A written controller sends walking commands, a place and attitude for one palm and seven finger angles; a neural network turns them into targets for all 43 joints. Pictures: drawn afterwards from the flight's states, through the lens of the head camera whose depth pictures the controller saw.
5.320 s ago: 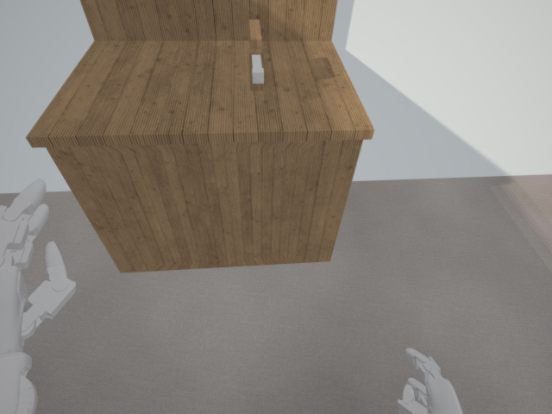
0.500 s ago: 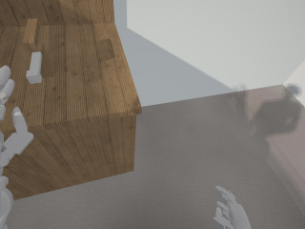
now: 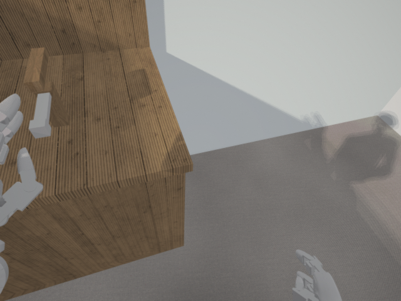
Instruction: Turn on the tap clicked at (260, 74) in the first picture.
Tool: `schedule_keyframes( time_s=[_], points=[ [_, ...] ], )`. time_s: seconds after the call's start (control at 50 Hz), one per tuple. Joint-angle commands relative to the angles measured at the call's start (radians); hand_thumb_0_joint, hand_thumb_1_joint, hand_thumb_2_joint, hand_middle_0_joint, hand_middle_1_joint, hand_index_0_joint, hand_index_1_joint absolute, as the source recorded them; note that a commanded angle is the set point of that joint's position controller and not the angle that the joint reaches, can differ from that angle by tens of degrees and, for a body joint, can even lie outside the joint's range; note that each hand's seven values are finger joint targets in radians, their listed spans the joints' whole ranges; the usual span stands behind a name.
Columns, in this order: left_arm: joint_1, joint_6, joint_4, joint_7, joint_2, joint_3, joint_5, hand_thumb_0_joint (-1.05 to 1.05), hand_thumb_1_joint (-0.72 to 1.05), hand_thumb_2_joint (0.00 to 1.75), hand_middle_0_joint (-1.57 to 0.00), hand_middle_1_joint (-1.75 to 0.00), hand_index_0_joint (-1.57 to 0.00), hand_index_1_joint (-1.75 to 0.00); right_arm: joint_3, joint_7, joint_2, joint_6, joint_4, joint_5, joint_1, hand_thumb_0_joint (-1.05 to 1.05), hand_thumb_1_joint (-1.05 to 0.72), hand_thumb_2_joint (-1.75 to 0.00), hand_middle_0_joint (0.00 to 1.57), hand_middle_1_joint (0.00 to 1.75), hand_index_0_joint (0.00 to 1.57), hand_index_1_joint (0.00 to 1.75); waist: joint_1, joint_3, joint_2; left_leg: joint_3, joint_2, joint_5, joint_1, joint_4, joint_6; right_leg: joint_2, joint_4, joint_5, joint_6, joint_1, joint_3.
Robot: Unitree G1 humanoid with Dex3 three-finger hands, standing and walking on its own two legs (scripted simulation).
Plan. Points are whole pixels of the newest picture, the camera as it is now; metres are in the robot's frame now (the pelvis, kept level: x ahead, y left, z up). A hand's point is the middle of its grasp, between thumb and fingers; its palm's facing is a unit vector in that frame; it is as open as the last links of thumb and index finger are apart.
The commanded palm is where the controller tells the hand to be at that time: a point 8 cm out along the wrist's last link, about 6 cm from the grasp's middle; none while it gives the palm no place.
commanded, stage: shuffle to correct the standing spot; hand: left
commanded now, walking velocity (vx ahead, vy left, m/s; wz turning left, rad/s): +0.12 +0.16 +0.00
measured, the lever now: (40, 128) +0.40 +0.36 +0.11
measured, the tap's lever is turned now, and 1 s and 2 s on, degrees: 0 0 0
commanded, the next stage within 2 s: come to a stop and stand still in 1.34 s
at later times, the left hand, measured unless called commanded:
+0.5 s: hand out of the picture +0.22 +0.34 +0.20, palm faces +0.41 -0.78 -0.48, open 7.4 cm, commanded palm +0.18 +0.36 +0.20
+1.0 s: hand out of the picture +0.28 +0.38 +0.22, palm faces +0.37 -0.79 -0.49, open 7.4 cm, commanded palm +0.24 +0.41 +0.20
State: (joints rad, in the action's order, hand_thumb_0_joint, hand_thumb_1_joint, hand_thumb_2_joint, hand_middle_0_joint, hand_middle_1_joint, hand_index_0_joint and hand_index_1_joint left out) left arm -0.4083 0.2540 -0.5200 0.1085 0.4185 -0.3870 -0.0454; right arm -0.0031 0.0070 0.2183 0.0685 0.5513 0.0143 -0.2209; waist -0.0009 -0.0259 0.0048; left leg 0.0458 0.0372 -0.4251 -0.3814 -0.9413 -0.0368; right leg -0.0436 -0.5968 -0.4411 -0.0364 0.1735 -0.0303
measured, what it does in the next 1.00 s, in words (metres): steps to the left: left foot, then right foot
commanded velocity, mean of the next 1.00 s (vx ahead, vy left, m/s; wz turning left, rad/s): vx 0.14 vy -0.06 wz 0.00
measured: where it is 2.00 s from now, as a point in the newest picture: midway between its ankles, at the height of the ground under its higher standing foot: outside the picture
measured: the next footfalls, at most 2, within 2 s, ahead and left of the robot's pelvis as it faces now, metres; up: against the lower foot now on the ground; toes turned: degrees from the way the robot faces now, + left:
left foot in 0.14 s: +0.14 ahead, +0.15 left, +0.00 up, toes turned +0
right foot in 0.44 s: +0.03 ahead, +0.00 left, +0.00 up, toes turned -6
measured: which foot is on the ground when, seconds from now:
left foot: up 0.00-0.12, down 0.14-0.42, up 0.44-0.70, down 0.72-1.00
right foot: down 0.00-0.14, up 0.16-0.42, down 0.44-0.72, up 0.74-1.00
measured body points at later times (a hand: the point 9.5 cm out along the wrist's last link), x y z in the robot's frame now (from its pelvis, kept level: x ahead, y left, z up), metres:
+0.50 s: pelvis +0.01 +0.09 +0.01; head +0.01 +0.07 +0.46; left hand +0.19 +0.38 +0.23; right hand +0.16 -0.12 -0.09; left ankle +0.06 +0.17 -0.67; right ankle -0.01 +0.00 -0.72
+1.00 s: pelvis +0.07 +0.14 +0.02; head +0.08 +0.14 +0.47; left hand +0.26 +0.42 +0.24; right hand +0.24 -0.07 -0.06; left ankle +0.09 +0.26 -0.72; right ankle +0.12 +0.03 -0.70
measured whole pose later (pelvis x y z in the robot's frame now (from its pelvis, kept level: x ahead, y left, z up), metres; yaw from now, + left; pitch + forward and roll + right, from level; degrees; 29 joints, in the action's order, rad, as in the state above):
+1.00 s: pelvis +0.07 +0.14 +0.02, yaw -2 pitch -1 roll -1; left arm -0.50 0.21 -0.56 0.12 0.45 -0.43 -0.04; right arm 0.04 -0.01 0.14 0.09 0.54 0.00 -0.22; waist 0.00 -0.03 0.01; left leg 0.08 -0.09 -0.26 -0.28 -0.56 0.01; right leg 0.00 -0.60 -0.28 0.00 0.35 -0.09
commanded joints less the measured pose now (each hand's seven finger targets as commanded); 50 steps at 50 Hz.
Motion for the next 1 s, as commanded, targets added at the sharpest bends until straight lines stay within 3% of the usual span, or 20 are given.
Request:
schedule_keyframes(
  time_s=[0.0, 0.04, 0.08, 0.1, 0.12, 0.14, 0.18, 0.26, 0.36, 0.38, 0.4, 0.42, 0.44, 0.54, 0.64, 0.66, 0.7, 0.74, 0.84, 0.98],
  points=[
    [0.008, 0.076, -0.092, 0.037, 0.141, -0.132, -0.009, 0.00, 0.90, 0.90, -0.20, -0.30, -0.20, -0.30, -0.053, 0.009, 0.123, 0.033, -0.115, 0.001, 0.085, 0.00, -0.90, -0.90, 0.20, 0.30, 0.20, 0.30, -0.053, 0.020, -0.136, -0.224, -0.136, -0.184, -0.511, -0.271, 0.014, -0.400, 0.116, 0.808, 0.255, -0.306, 0.375],
    [0.110, 0.081, -0.229, 0.027, 0.127, -0.097, 0.006, 0.00, 0.90, 0.90, -0.20, -0.30, -0.20, -0.30, -0.050, 0.017, 0.093, 0.025, -0.128, 0.003, 0.108, 0.00, -0.90, -0.90, 0.20, 0.30, 0.20, 0.30, -0.009, 0.017, -0.139, -0.138, -0.161, -0.005, -0.193, 0.057, 0.007, -0.295, 0.107, 0.617, 0.185, -0.018, 0.190],
    [0.171, 0.066, -0.285, 0.019, 0.150, -0.096, 0.009, 0.00, 0.90, 0.90, -0.20, -0.30, -0.20, -0.30, -0.052, 0.000, 0.076, 0.031, -0.097, 0.007, 0.105, 0.00, -0.90, -0.90, 0.20, 0.30, 0.20, 0.30, 0.038, 0.102, 0.022, 0.038, -0.013, 0.357, 0.271, 0.275, 0.043, -0.113, -0.047, 0.373, 0.087, 0.215, -0.035],
    [0.190, 0.060, -0.329, 0.020, 0.153, -0.096, 0.015, 0.00, 0.90, 0.90, -0.20, -0.30, -0.20, -0.30, -0.069, -0.011, 0.101, 0.044, -0.111, 0.012, 0.097, 0.00, -0.90, -0.90, 0.20, 0.30, 0.20, 0.30, 0.050, 0.162, 0.187, -0.014, -0.028, 0.384, 0.413, 0.349, 0.028, -0.056, -0.277, 0.257, 0.069, 0.270, -0.051],
    [0.215, 0.064, -0.386, 0.027, 0.157, -0.107, 0.020, 0.00, 0.90, 0.90, -0.20, -0.30, -0.20, -0.30, -0.090, -0.017, 0.149, 0.055, -0.130, -0.001, 0.101, 0.00, -0.90, -0.90, 0.20, 0.30, 0.20, 0.30, 0.034, 0.216, 0.488, -0.343, -0.237, 0.345, 0.409, 0.515, -0.073, 0.053, -0.591, -0.106, 0.030, 0.327, -0.045],
    [0.250, 0.079, -0.393, 0.036, 0.187, -0.119, 0.030, 0.00, 0.90, 0.90, -0.20, -0.30, -0.20, -0.30, -0.084, -0.012, 0.121, 0.076, -0.142, -0.005, 0.105, 0.00, -0.90, -0.90, 0.20, 0.30, 0.20, 0.30, 0.018, 0.228, 0.469, -0.505, -0.294, 0.158, 0.298, 0.614, -0.146, 0.094, -0.735, -0.182, 0.043, 0.314, 0.043],
    [0.238, 0.074, -0.320, 0.029, 0.199, -0.150, 0.013, 0.00, 0.90, 0.90, -0.20, -0.30, -0.20, -0.30, -0.063, -0.007, 0.105, 0.096, -0.125, -0.011, 0.116, 0.00, -0.90, -0.90, 0.20, 0.30, 0.20, 0.30, 0.014, 0.144, 0.290, -0.570, -0.312, -0.043, 0.131, 0.677, -0.199, 0.038, -0.796, -0.111, 0.040, 0.349, 0.073],
    [0.109, 0.077, -0.271, 0.014, 0.185, -0.183, -0.002, 0.00, 0.90, 0.90, -0.20, -0.30, -0.20, -0.30, -0.057, -0.008, 0.090, 0.103, -0.103, -0.001, 0.121, 0.00, -0.90, -0.90, 0.20, 0.30, 0.20, 0.30, -0.012, 0.150, 0.193, -0.348, -0.252, -0.119, 0.022, 0.666, -0.177, 0.008, -0.587, -0.029, 0.049, 0.250, 0.021],
    [-0.066, 0.012, -0.045, 0.007, 0.118, -0.154, -0.019, 0.00, 0.90, 0.90, -0.20, -0.30, -0.20, -0.30, -0.029, -0.026, 0.086, 0.064, -0.112, -0.002, 0.096, 0.00, -0.90, -0.90, 0.20, 0.30, 0.20, 0.30, -0.033, 0.151, 0.109, -0.195, -0.194, -0.262, -0.250, 0.652, -0.055, 0.060, -0.010, -0.047, 0.092, -0.184, -0.081],
    [-0.062, -0.005, -0.021, 0.006, 0.131, -0.157, -0.010, 0.00, 0.90, 0.90, -0.20, -0.30, -0.20, -0.30, -0.032, -0.031, 0.084, 0.049, -0.113, -0.005, 0.088, 0.00, -0.90, -0.90, 0.20, 0.30, 0.20, 0.30, -0.039, 0.147, -0.022, -0.137, -0.133, -0.245, -0.324, 0.475, -0.014, 0.006, 0.132, -0.091, 0.120, -0.243, 0.012],
    [-0.044, -0.016, 0.003, 0.002, 0.145, -0.149, 0.006, 0.00, 0.90, 0.90, -0.20, -0.30, -0.20, -0.30, -0.039, -0.028, 0.073, 0.025, -0.114, -0.008, 0.085, 0.00, -0.90, -0.90, 0.20, 0.30, 0.20, 0.30, -0.040, 0.093, -0.299, -0.008, -0.011, -0.146, -0.380, 0.066, 0.023, -0.211, 0.369, -0.319, 0.208, -0.126, 0.384],
    [0.028, -0.026, -0.001, 0.002, 0.136, -0.127, -0.007, 0.00, 0.90, 0.90, -0.20, -0.30, -0.20, -0.30, -0.038, -0.031, 0.103, 0.023, -0.102, -0.008, 0.089, 0.00, -0.90, -0.90, 0.20, 0.30, 0.20, 0.30, -0.020, -0.005, -0.375, -0.034, -0.008, -0.031, -0.427, -0.213, 0.052, -0.384, 0.521, -0.389, 0.252, 0.044, 0.631],
    [0.116, -0.017, -0.031, 0.008, 0.156, -0.145, -0.014, 0.00, 0.90, 0.90, -0.20, -0.30, -0.20, -0.30, -0.032, -0.031, 0.110, 0.029, -0.069, -0.018, 0.086, 0.00, -0.90, -0.90, 0.20, 0.30, 0.20, 0.30, 0.003, -0.027, -0.251, -0.060, -0.051, 0.052, -0.394, -0.302, 0.072, -0.368, 0.507, -0.220, 0.249, 0.106, 0.495],
    [0.173, -0.017, -0.003, 0.027, 0.072, -0.011, 0.028, 0.00, 0.90, 0.90, -0.20, -0.30, -0.20, -0.30, -0.009, -0.055, 0.094, 0.057, -0.058, -0.013, 0.103, 0.00, -0.90, -0.90, 0.20, 0.30, 0.20, 0.30, -0.012, 0.024, -0.111, 0.008, -0.096, 0.131, -0.291, -0.051, 0.053, -0.204, 0.337, 0.225, 0.203, -0.026, 0.176],
    [0.249, 0.000, -0.228, 0.063, 0.110, -0.022, 0.034, 0.00, 0.90, 0.90, -0.20, -0.30, -0.20, -0.30, -0.033, -0.070, 0.077, 0.114, -0.068, -0.028, 0.105, 0.00, -0.90, -0.90, 0.20, 0.30, 0.20, 0.30, -0.024, 0.132, -0.080, 0.152, -0.008, 0.234, 0.165, 0.411, 0.027, -0.110, 0.150, 0.328, 0.160, -0.007, 0.021],
    [0.235, 0.002, -0.294, 0.067, 0.143, -0.057, 0.026, 0.00, 0.90, 0.90, -0.20, -0.30, -0.20, -0.30, -0.055, -0.074, 0.099, 0.116, -0.079, -0.023, 0.093, 0.00, -0.90, -0.90, 0.20, 0.30, 0.20, 0.30, -0.001, 0.177, 0.028, 0.086, -0.036, 0.273, 0.323, 0.461, 0.017, -0.078, -0.020, 0.326, 0.125, 0.060, -0.003],
    [0.213, 0.026, -0.385, 0.074, 0.155, -0.070, 0.021, 0.00, 0.90, 0.90, -0.20, -0.30, -0.20, -0.30, -0.074, -0.069, 0.136, 0.093, -0.121, -0.013, 0.089, 0.00, -0.90, -0.90, 0.20, 0.30, 0.20, 0.30, 0.004, 0.228, 0.431, -0.479, -0.389, 0.512, 0.559, 0.588, -0.144, 0.069, -0.474, -0.157, 0.048, 0.419, -0.033],
    [0.144, 0.016, -0.300, 0.067, 0.183, -0.130, 0.015, 0.00, 0.90, 0.90, -0.20, -0.30, -0.20, -0.30, -0.060, -0.057, 0.094, 0.082, -0.105, -0.015, 0.094, 0.00, -0.90, -0.90, 0.20, 0.30, 0.20, 0.30, 0.003, 0.138, 0.226, -0.473, -0.398, 0.579, 0.451, 0.620, -0.200, 0.040, -0.583, -0.108, 0.056, 0.484, 0.039],
    [-0.074, 0.017, -0.299, 0.028, 0.121, -0.138, 0.002, 0.00, 0.90, 0.90, -0.20, -0.30, -0.20, -0.30, -0.062, -0.012, 0.100, 0.072, -0.118, -0.013, 0.084, 0.00, -0.90, -0.90, 0.20, 0.30, 0.20, 0.30, -0.013, 0.165, 0.290, -0.124, -0.296, 0.505, 0.205, 0.570, -0.095, 0.005, -0.256, 0.098, 0.055, 0.257, -0.012],
    [0.024, -0.045, -0.050, 0.026, 0.143, -0.127, -0.001, 0.00, 0.90, 0.90, -0.20, -0.30, -0.20, -0.30, -0.030, -0.045, 0.098, 0.060, -0.121, 0.002, 0.086, 0.00, -0.90, -0.90, 0.20, 0.30, 0.20, 0.30, 0.001, 0.080, 0.023, -0.064, -0.257, -0.036, -0.053, 0.535, -0.018, 0.055, 0.130, 0.155, 0.040, -0.046, -0.051]
  ],
)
